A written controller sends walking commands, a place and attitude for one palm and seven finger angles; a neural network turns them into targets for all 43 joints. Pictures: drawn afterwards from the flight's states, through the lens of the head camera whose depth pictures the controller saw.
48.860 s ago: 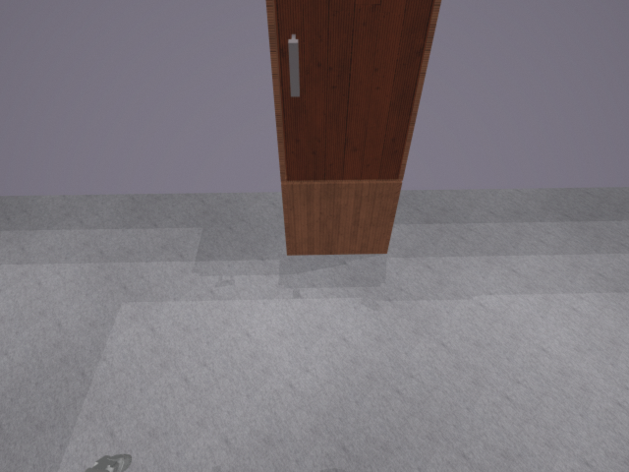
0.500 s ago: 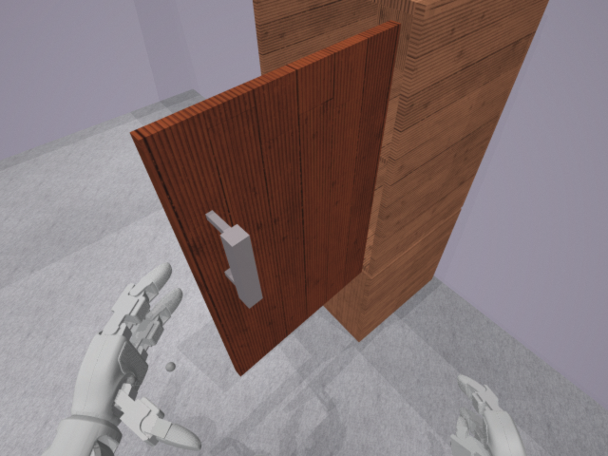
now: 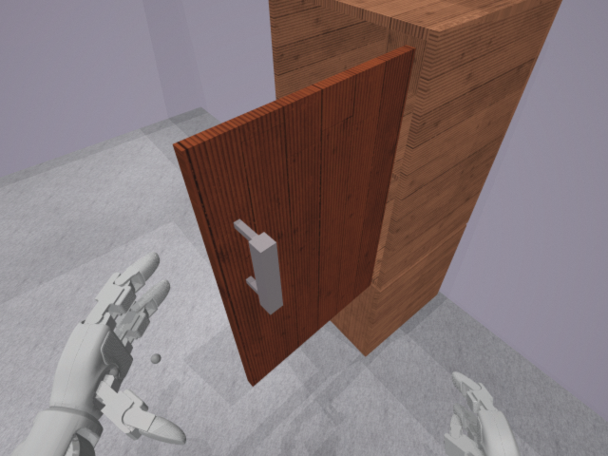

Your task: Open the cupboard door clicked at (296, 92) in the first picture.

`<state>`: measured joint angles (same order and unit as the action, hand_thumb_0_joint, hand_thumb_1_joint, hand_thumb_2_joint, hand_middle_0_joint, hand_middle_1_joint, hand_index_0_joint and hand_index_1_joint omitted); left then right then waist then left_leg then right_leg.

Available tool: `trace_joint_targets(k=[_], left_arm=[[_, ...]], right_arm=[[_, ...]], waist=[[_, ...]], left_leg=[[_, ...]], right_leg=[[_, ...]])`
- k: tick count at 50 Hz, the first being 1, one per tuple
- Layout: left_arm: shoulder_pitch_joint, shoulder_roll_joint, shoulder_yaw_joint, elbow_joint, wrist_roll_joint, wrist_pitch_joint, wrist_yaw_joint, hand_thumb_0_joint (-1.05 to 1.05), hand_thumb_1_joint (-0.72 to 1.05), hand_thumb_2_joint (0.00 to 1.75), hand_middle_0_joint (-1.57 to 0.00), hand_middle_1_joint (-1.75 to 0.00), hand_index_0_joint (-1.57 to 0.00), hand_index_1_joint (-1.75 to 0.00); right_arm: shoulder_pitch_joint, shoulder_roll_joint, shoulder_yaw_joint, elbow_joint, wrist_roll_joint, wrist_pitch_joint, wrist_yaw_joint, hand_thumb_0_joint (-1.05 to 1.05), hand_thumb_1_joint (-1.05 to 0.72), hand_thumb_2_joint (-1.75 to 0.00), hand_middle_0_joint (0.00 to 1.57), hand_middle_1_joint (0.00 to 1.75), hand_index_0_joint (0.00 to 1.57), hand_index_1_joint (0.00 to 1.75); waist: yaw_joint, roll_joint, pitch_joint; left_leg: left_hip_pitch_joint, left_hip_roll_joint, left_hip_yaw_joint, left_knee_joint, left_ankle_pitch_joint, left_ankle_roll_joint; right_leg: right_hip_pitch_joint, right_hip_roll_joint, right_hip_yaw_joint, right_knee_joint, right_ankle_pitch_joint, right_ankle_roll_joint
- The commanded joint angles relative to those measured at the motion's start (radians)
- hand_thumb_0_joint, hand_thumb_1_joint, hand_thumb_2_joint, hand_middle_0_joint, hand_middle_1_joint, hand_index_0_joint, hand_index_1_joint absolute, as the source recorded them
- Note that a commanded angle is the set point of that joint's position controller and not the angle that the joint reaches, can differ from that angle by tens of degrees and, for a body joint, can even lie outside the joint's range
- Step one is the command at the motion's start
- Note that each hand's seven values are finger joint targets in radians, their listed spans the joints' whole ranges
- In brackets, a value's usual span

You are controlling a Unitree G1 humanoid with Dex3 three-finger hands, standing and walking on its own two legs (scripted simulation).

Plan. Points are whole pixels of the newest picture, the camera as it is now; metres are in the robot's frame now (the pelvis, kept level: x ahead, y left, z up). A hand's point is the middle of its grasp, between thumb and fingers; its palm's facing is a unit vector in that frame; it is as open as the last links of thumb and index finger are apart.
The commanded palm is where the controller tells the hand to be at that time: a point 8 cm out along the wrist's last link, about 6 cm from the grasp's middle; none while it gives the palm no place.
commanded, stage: draw the hand back to the body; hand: left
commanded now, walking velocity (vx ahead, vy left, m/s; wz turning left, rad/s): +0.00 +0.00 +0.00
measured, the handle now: (257, 267) +0.34 +0.10 +0.09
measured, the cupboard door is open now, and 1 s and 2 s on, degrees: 93 93 93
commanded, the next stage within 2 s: step back with the hand held close in 1.14 s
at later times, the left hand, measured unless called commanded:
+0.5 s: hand (84, 312) +0.22 +0.24 +0.16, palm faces +0.33 -0.87 -0.36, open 12.2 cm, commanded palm +0.17 +0.29 +0.17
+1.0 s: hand (68, 294) +0.23 +0.25 +0.18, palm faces +0.42 -0.83 -0.38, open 7.6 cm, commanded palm +0.18 +0.29 +0.20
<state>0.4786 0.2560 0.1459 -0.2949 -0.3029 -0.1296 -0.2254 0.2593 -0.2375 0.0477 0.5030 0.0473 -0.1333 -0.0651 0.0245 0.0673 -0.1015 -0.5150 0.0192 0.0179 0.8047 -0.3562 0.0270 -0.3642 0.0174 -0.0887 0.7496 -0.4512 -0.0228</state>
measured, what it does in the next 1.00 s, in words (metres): stands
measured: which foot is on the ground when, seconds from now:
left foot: down 0.00-1.00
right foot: down 0.00-1.00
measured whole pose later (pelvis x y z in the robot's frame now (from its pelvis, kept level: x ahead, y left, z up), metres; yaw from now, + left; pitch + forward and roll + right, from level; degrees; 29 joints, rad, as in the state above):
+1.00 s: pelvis +0.02 +0.00 +0.04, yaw -2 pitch -3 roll +0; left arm 0.45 0.33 0.32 -0.35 -0.08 -0.05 0.10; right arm 0.18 -0.24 0.02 0.63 0.00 -0.06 -0.07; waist 0.07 0.06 0.02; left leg -0.14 0.01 0.06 0.41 -0.21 0.02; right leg -0.01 0.02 -0.04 0.34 -0.28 -0.02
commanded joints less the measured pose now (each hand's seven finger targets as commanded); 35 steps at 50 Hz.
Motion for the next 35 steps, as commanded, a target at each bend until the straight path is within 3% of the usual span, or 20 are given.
trace_joint_targets(k=[1, 2, 3, 4, 5, 6, 11, 12, 14, 15, 19, 24, 27, 35], left_arm=[[-0.122, 0.144, 0.113, -0.240, -0.022, -0.054, -0.008, 0.00, -0.40, 0.34, -0.15, -0.30, -0.15, -0.30], [-0.126, 0.151, 0.122, -0.231, -0.023, -0.045, -0.012, 0.00, -0.36, 0.36, -0.16, -0.30, -0.16, -0.30], [-0.141, 0.153, 0.123, -0.252, -0.028, -0.043, -0.018, 0.00, -0.32, 0.37, -0.16, -0.30, -0.16, -0.30], [-0.181, 0.267, 0.148, -0.322, 0.119, -0.036, 0.134, 0.00, -0.29, 0.39, -0.16, -0.30, -0.16, -0.30], [-0.099, 0.175, 0.101, -0.292, 0.134, -0.016, 0.200, 0.00, -0.26, 0.40, -0.16, -0.30, -0.16, -0.30], [-0.044, 0.134, 0.072, -0.275, 0.144, 0.002, 0.228, 0.00, -0.22, 0.42, -0.16, -0.30, -0.16, -0.30], [-0.072, 0.171, 0.084, -0.307, 0.212, 0.018, 0.319, 0.00, -0.05, 0.50, -0.17, -0.30, -0.17, -0.30], [-0.081, 0.193, 0.106, -0.291, 0.219, 0.020, 0.331, 0.00, -0.01, 0.51, -0.17, -0.30, -0.17, -0.30], [-0.091, 0.200, 0.123, -0.304, 0.228, 0.015, 0.346, 0.00, 0.06, 0.54, -0.17, -0.30, -0.17, -0.30], [-0.092, 0.191, 0.118, -0.311, 0.234, 0.013, 0.350, 0.00, 0.09, 0.55, -0.17, -0.30, -0.17, -0.30], [-0.086, 0.202, 0.139, -0.322, 0.241, 0.009, 0.361, 0.00, 0.23, 0.62, -0.18, -0.30, -0.18, -0.30], [-0.053, 0.208, 0.171, -0.321, 0.244, 0.009, 0.360, 0.00, 0.41, 0.69, -0.18, -0.30, -0.18, -0.30], [-0.048, 0.235, 0.218, -0.279, 0.240, 0.015, 0.359, 0.00, 0.51, 0.74, -0.19, -0.30, -0.19, -0.30], [-0.101, 0.285, 0.305, -0.313, 0.231, 0.003, 0.360, 0.00, 0.80, 0.86, -0.20, -0.30, -0.20, -0.30]], right_arm=[[-0.114, -0.112, -0.042, -0.161, 0.005, -0.081, -0.017, 0.00, -0.90, -0.90, 0.20, 0.30, 0.20, 0.30], [-0.116, -0.114, -0.041, -0.156, 0.005, -0.083, -0.017, 0.00, -0.90, -0.90, 0.20, 0.30, 0.20, 0.30], [-0.122, -0.113, -0.040, -0.155, 0.007, -0.089, -0.018, 0.00, -0.90, -0.90, 0.20, 0.30, 0.20, 0.30], [-0.151, -0.098, -0.039, -0.151, -0.011, -0.072, -0.037, 0.00, -0.90, -0.90, 0.20, 0.30, 0.20, 0.30], [-0.138, -0.084, -0.032, -0.143, -0.019, -0.063, -0.044, 0.00, -0.90, -0.90, 0.20, 0.30, 0.20, 0.30], [-0.129, -0.083, -0.029, -0.144, -0.018, -0.056, -0.042, 0.00, -0.90, -0.90, 0.20, 0.30, 0.20, 0.30], [-0.159, -0.095, -0.028, -0.116, -0.030, -0.032, -0.043, 0.00, -0.90, -0.90, 0.20, 0.30, 0.20, 0.30], [-0.163, -0.097, -0.029, -0.106, -0.035, -0.032, -0.046, 0.00, -0.90, -0.90, 0.20, 0.30, 0.20, 0.30], [-0.165, -0.095, -0.030, -0.099, -0.037, -0.027, -0.048, 0.00, -0.90, -0.90, 0.20, 0.30, 0.20, 0.30], [-0.171, -0.094, -0.030, -0.095, -0.038, -0.027, -0.047, 0.00, -0.90, -0.90, 0.20, 0.30, 0.20, 0.30], [-0.178, -0.094, -0.031, -0.076, -0.041, -0.027, -0.039, 0.00, -0.90, -0.90, 0.20, 0.30, 0.20, 0.30], [-0.176, -0.101, -0.040, -0.061, -0.044, -0.021, -0.022, 0.00, -0.90, -0.90, 0.20, 0.30, 0.20, 0.30], [-0.181, -0.104, -0.047, -0.054, -0.045, -0.005, -0.016, 0.00, -0.90, -0.90, 0.20, 0.30, 0.20, 0.30], [-0.185, -0.100, -0.057, -0.044, -0.044, 0.008, -0.012, 0.00, -0.90, -0.90, 0.20, 0.30, 0.20, 0.30]], waist=[[-0.005, -0.009, -0.064], [-0.006, -0.025, -0.059], [-0.005, 0.003, -0.067], [0.037, 0.008, -0.037], [0.014, 0.013, 0.004], [0.011, -0.026, 0.025], [0.011, 0.000, 0.031], [0.013, -0.031, 0.038], [0.016, -0.037, 0.008], [0.017, -0.004, 0.006], [0.023, 0.017, 0.011], [0.030, -0.003, 0.010], [0.036, -0.050, 0.037], [0.041, 0.021, 0.004]], left_leg=[[0.194, -0.012, -0.074, -0.149, 0.133, 0.002], [0.195, -0.012, -0.074, -0.150, 0.131, 0.004], [0.212, -0.014, -0.074, -0.155, 0.140, 0.003], [0.225, -0.012, -0.058, -0.194, 0.116, 0.004], [0.248, -0.011, -0.051, -0.210, 0.111, 0.001], [0.251, -0.006, -0.062, -0.225, 0.099, -0.002], [0.327, 0.003, -0.056, -0.305, 0.114, 0.000], [0.338, 0.004, -0.052, -0.315, 0.127, 0.002], [0.377, 0.008, -0.056, -0.346, 0.162, 0.002], [0.398, 0.009, -0.054, -0.359, 0.184, 0.000], [0.437, 0.016, -0.058, -0.404, 0.243, -0.006], [0.474, 0.023, -0.052, -0.420, 0.383, -0.013], [0.462, 0.023, -0.045, -0.433, 0.370, -0.012], [0.499, 0.017, -0.022, -0.422, 0.437, -0.007]], right_leg=[[-0.082, 0.019, 0.029, -0.152, 0.218, 0.010], [-0.074, 0.021, 0.030, -0.162, 0.215, 0.010], [-0.068, 0.018, 0.032, -0.165, 0.225, 0.009], [-0.052, -0.008, 0.097, -0.255, 0.202, -0.004], [-0.053, -0.018, 0.093, -0.285, 0.183, -0.003], [-0.053, -0.017, 0.077, -0.284, 0.171, -0.001], [0.031, -0.017, 0.068, -0.338, 0.177, 0.000], [0.048, -0.016, 0.069, -0.361, 0.187, 0.001], [0.091, -0.015, 0.063, -0.362, 0.217, -0.001], [0.105, -0.014, 0.061, -0.363, 0.234, -0.002], [0.157, -0.012, 0.058, -0.383, 0.280, -0.004], [0.206, -0.008, 0.054, -0.396, 0.370, -0.002], [0.225, -0.005, 0.057, -0.418, 0.371, -0.002], [0.253, -0.012, 0.067, -0.431, 0.449, 0.001]])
